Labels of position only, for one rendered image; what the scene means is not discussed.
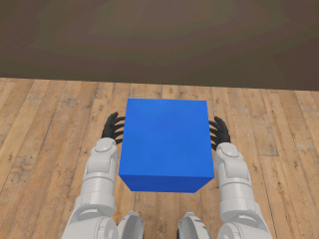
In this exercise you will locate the robot left hand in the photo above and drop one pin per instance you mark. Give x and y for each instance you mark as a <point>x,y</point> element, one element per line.
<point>110,128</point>

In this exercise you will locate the right robot thigh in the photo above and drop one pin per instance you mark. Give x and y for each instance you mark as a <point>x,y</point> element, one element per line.
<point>191,227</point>

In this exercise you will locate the carton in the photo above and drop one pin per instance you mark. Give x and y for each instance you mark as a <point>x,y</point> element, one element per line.
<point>166,146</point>

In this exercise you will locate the left robot upper arm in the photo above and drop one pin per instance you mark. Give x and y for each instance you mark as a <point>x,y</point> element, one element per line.
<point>102,227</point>

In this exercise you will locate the robot right hand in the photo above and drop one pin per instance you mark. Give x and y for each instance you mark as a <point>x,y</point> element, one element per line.
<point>221,132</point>

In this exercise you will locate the left robot shin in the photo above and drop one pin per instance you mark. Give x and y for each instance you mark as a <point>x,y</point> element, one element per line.
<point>135,213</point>

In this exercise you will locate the right robot forearm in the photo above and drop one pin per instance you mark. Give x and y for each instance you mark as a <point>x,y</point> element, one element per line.
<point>237,202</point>

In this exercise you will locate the left robot forearm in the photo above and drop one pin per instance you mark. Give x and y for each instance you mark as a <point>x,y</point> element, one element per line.
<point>97,193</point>

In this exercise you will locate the right robot upper arm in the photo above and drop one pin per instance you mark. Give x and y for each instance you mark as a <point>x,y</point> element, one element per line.
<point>234,230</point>

